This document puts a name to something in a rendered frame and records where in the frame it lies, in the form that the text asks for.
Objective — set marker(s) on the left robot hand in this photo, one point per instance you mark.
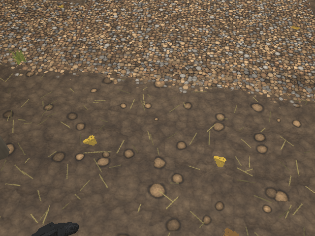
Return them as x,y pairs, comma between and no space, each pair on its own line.
57,229

